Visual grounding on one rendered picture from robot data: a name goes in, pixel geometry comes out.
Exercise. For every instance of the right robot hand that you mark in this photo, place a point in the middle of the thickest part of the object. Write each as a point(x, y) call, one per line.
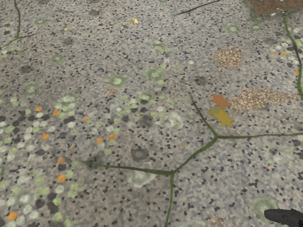
point(292, 218)

